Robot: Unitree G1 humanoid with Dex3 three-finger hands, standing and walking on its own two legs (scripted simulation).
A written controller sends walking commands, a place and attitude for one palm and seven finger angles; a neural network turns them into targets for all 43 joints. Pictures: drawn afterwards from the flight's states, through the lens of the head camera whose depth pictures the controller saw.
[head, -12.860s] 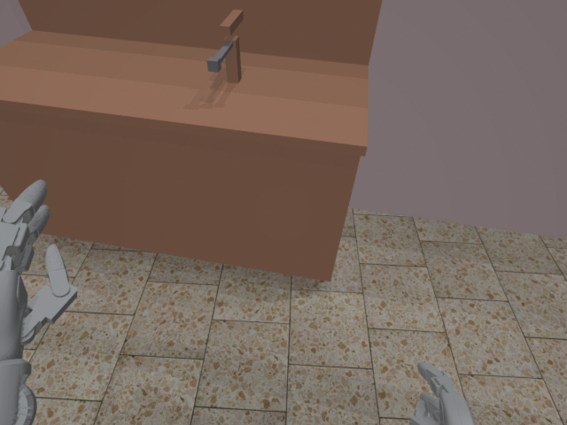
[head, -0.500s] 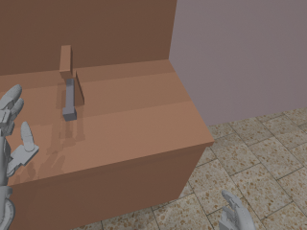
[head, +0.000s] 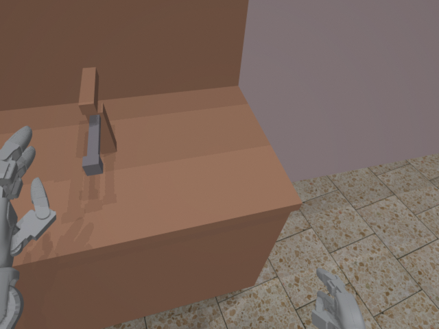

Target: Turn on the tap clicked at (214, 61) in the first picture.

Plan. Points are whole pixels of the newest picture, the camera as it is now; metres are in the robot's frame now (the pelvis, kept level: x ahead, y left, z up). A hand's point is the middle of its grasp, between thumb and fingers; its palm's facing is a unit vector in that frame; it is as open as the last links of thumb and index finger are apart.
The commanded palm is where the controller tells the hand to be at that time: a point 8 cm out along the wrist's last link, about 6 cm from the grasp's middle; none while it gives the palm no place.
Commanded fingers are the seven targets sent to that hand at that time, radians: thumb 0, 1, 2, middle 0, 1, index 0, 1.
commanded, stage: come to a stop and stand still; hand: left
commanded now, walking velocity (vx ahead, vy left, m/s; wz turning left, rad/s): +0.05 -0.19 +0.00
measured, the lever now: (93, 165) +0.36 +0.28 +0.09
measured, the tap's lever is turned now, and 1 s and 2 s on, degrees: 0 0 0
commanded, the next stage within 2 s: look again from close up in 1.16 s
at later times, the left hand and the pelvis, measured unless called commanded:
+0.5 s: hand (39, 176) +0.25 +0.27 +0.19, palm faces +0.47 -0.75 -0.47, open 7.4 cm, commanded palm +0.16 +0.26 +0.17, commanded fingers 0.00 0.90 0.90 -0.20 -0.30 -0.20 -0.30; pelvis +0.00 -0.02 +0.00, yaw +0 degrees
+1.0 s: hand (46, 202) +0.23 +0.26 +0.16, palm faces +0.40 -0.85 -0.34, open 7.4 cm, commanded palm +0.17 +0.29 +0.17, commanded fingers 0.00 0.90 0.90 -0.20 -0.30 -0.20 -0.30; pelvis +0.01 +0.01 +0.00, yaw -1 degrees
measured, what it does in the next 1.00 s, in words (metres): stands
